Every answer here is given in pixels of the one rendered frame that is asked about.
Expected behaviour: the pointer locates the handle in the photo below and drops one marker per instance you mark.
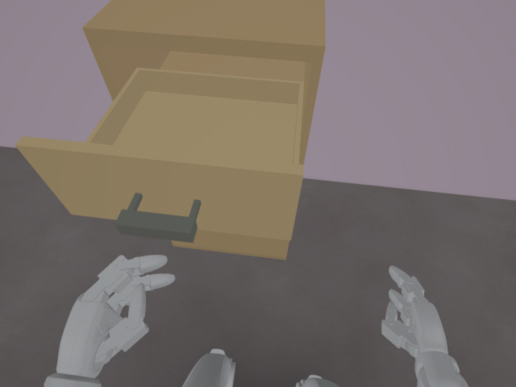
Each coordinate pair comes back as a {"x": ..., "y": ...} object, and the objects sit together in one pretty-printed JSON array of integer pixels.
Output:
[{"x": 158, "y": 226}]

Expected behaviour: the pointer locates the robot right forearm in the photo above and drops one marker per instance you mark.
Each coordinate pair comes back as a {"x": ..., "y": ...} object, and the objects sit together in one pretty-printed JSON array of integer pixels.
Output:
[{"x": 437, "y": 369}]

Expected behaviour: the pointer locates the left robot shin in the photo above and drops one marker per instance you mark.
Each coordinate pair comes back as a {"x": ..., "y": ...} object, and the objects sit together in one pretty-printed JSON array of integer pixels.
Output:
[{"x": 218, "y": 351}]

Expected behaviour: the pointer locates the cabinet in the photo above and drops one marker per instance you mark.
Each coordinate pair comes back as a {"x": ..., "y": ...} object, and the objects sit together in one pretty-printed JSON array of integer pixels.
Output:
[{"x": 274, "y": 39}]

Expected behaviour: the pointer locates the robot left thigh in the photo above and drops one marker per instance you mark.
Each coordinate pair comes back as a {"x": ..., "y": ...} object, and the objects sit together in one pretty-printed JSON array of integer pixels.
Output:
[{"x": 212, "y": 370}]

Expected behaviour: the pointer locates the robot right hand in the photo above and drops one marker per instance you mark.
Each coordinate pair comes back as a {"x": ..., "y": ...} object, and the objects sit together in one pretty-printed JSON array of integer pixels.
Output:
[{"x": 422, "y": 330}]

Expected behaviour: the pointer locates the robot left hand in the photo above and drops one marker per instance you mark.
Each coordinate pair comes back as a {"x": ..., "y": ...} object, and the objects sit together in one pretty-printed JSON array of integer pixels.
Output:
[{"x": 83, "y": 350}]

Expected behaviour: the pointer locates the drawer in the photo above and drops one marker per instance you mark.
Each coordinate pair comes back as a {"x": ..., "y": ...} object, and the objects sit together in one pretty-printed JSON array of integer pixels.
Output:
[{"x": 232, "y": 142}]

